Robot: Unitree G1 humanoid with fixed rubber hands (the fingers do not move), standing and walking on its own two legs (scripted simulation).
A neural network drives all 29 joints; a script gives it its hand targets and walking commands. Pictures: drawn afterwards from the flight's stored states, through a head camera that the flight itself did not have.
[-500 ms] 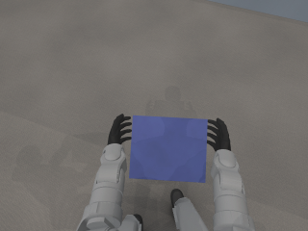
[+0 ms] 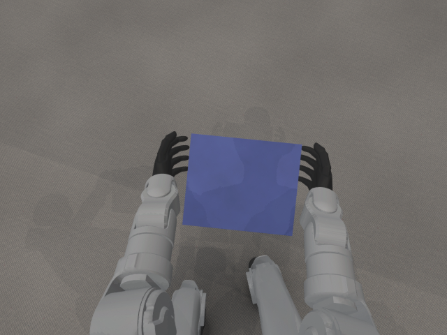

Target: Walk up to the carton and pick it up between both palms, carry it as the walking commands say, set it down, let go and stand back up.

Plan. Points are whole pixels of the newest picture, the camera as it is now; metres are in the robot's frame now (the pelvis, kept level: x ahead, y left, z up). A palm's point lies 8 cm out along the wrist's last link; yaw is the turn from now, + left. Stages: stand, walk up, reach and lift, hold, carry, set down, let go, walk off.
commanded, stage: set down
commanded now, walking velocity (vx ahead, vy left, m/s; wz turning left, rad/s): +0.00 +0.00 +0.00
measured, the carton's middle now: (239, 181) +0.42 -0.07 -0.16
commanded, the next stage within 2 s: none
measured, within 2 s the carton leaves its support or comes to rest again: neither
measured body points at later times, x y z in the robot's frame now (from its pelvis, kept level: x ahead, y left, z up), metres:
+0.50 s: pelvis -0.01 +0.01 -0.07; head +0.23 -0.03 +0.31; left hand +0.46 +0.07 -0.16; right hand +0.39 -0.21 -0.17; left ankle +0.02 +0.14 -0.62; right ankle +0.12 -0.13 -0.62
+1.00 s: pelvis -0.03 +0.01 -0.14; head +0.25 -0.03 +0.21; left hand +0.48 +0.07 -0.24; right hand +0.41 -0.22 -0.25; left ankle +0.02 +0.14 -0.62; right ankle +0.12 -0.13 -0.62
